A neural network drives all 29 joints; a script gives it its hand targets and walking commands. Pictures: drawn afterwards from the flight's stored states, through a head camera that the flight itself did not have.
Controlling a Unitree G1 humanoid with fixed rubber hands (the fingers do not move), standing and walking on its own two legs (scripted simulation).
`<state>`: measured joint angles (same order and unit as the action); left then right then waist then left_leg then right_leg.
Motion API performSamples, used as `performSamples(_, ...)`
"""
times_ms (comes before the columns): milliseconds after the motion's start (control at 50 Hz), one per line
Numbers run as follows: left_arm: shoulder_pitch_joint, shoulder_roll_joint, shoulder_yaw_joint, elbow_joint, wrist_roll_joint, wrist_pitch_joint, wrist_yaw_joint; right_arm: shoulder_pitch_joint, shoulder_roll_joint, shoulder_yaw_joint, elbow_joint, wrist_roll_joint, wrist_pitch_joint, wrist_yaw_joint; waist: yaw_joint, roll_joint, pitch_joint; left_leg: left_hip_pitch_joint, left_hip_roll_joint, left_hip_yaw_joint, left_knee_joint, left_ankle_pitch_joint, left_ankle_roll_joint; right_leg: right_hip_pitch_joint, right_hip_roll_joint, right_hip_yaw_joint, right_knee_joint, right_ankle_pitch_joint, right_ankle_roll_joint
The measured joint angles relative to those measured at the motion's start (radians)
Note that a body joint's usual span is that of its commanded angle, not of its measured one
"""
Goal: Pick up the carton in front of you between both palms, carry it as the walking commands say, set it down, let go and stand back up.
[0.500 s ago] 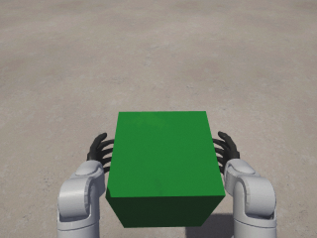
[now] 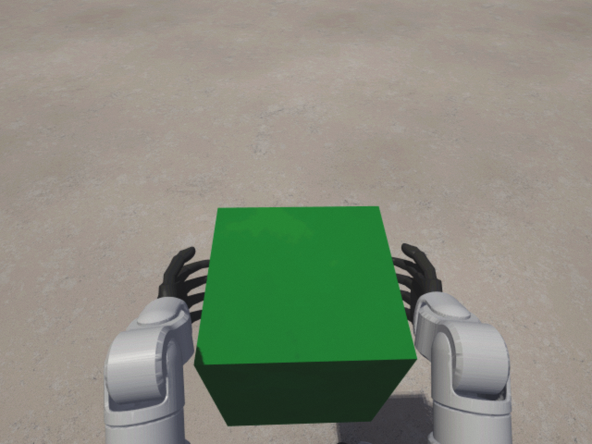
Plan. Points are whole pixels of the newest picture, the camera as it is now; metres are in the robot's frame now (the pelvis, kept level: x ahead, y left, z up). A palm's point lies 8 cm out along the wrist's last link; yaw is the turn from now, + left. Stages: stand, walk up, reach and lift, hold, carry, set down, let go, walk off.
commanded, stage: carry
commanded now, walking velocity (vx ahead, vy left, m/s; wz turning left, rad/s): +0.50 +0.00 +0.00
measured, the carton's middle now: (299, 321) +0.28 +0.00 +0.02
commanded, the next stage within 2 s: hold in 1.96 s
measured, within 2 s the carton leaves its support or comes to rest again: neither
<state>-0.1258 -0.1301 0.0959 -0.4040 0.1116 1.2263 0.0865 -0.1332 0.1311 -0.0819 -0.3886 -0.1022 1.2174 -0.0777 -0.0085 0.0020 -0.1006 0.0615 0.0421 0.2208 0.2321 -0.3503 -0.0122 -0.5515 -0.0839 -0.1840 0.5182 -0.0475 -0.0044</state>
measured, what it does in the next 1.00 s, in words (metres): walks ahead: right foot, then left foot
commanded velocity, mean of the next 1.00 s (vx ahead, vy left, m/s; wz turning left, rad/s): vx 0.01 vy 0.00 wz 0.00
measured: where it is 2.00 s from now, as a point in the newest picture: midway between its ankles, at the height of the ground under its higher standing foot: outside the picture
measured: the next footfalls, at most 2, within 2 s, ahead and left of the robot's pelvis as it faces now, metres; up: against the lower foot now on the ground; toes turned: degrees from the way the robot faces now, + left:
right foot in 0.06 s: +0.22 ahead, -0.11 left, +0.00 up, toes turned -6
left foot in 0.44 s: +0.36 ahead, +0.11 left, +0.00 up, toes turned -12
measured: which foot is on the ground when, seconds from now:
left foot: down 0.00-0.08, up 0.10-0.42, down 0.44-1.00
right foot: up 0.00-0.04, down 0.06-1.00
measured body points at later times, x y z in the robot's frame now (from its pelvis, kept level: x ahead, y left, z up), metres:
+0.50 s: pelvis +0.26 +0.00 +0.00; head +0.26 +0.01 +0.45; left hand +0.53 +0.16 +0.08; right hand +0.54 -0.14 +0.09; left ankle +0.32 +0.10 -0.74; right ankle +0.18 -0.10 -0.74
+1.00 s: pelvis +0.30 +0.00 -0.01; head +0.29 +0.00 +0.44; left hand +0.58 +0.14 +0.07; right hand +0.57 -0.16 +0.07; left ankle +0.32 +0.10 -0.74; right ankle +0.18 -0.10 -0.74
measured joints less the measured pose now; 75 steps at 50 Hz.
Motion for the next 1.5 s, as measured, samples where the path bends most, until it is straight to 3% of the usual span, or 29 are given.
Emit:
performSamples(40,-0.004,0.0,0.003,0.021,-0.001,0.003,0.0,0.0,0.0,-0.002,0.012,-0.005,0.007,0.0,0.0,0.009,-0.005,0.033,0.018,-0.013,0.071,-0.08,-0.024,0.061,0.022,-0.037,-0.056,-0.014,-0.011)
performSamples(80,-0.02,-0.002,-0.002,0.074,0.001,-0.014,-0.001,-0.006,-0.001,-0.022,0.039,-0.009,0.004,0.001,0.011,0.04,0.0,-0.039,0.071,-0.04,0.321,-0.13,-0.03,0.079,0.042,-0.066,-0.007,-0.028,-0.051)
performSamples(140,-0.035,-0.004,-0.003,0.144,0.003,-0.035,-0.002,-0.009,0.0,-0.043,0.08,-0.013,-0.004,0.001,0.021,0.036,0.044,-0.291,0.038,-0.152,0.806,-0.116,-0.014,0.12,0.034,-0.072,0.008,-0.107,-0.088)
performSamples(180,-0.02,-0.003,-0.001,0.146,0.0,-0.045,-0.002,-0.002,-0.001,-0.034,0.089,-0.015,-0.012,0.001,0.022,0.028,0.075,-0.416,0.025,-0.158,0.897,-0.074,0.001,0.176,0.032,-0.069,-0.059,-0.097,-0.071)
performSamples(320,0.03,0.001,-0.002,0.071,-0.016,-0.093,-0.003,0.023,-0.002,0.008,0.041,-0.017,-0.06,0.001,0.016,0.025,0.113,-0.566,0.027,-0.12,0.495,0.072,-0.01,0.324,0.033,-0.044,-0.193,-0.118,-0.051)
performSamples(420,0.037,0.002,-0.016,0.014,-0.021,-0.084,-0.004,0.039,-0.003,0.013,-0.03,-0.009,-0.046,-0.003,0.005,0.035,0.084,-0.483,0.02,-0.067,0.218,0.326,-0.02,0.395,0.042,-0.036,-0.129,-0.227,-0.016)
performSamples(440,0.034,0.002,-0.016,0.005,-0.02,-0.077,-0.004,0.035,-0.003,0.013,-0.038,-0.008,-0.04,-0.004,0.005,0.034,0.072,-0.448,0.021,-0.056,0.181,0.353,-0.003,0.4,0.043,-0.032,-0.092,-0.263,-0.007)
performSamples(480,0.014,0.002,-0.002,0.005,-0.017,-0.059,-0.005,0.019,-0.002,0.013,-0.024,-0.008,-0.038,-0.004,0.006,-0.013,0.048,-0.423,-0.001,-0.036,0.198,0.258,0.043,0.396,0.012,-0.014,-0.026,-0.309,0.014)
performSamples(520,-0.001,0.001,0.01,0.014,-0.009,-0.038,-0.005,-0.003,0.0,0.007,0.006,-0.005,-0.028,-0.004,0.011,-0.043,0.023,-0.417,-0.012,-0.021,0.222,0.199,0.06,0.398,-0.002,0.009,-0.004,-0.337,0.029)
performSamples(640,-0.029,-0.002,0.027,0.076,0.007,-0.009,-0.005,-0.032,0.003,-0.014,0.081,-0.009,-0.011,0.0,0.015,-0.038,-0.022,-0.415,-0.007,-0.008,0.26,0.14,0.057,0.432,0.0,0.027,-0.051,-0.351,0.046)
performSamples(740,-0.035,-0.003,0.023,0.082,0.006,-0.011,-0.005,-0.027,0.003,-0.018,0.072,-0.011,-0.01,0.0,0.007,-0.019,-0.01,-0.421,-0.002,-0.006,0.285,0.122,0.057,0.422,0.0,0.032,-0.024,-0.352,0.051)
performSamples(1040,-0.009,-0.001,0.008,0.093,0.006,-0.031,-0.006,-0.003,0.0,-0.012,0.075,-0.012,-0.021,0.0,0.006,-0.013,-0.011,-0.441,0.018,-0.009,0.341,0.096,0.042,0.419,0.013,0.032,0.0,-0.399,0.023)
performSamples(1280,0.022,0.002,-0.001,0.222,0.035,-0.149,-0.026,0.029,-0.003,-0.007,0.2,-0.042,-0.137,0.021,0.008,-0.009,-0.01,-0.427,0.029,-0.014,0.316,0.139,0.041,0.421,0.028,0.03,0.001,-0.371,0.01)
performSamples(1500,-0.004,0.0,0.02,0.41,0.085,-0.321,-0.051,0.004,-0.001,-0.029,0.39,-0.093,-0.312,0.05,0.005,-0.005,-0.008,-0.433,0.037,-0.017,0.287,0.184,0.042,0.399,0.038,0.028,0.006,-0.345,0.0)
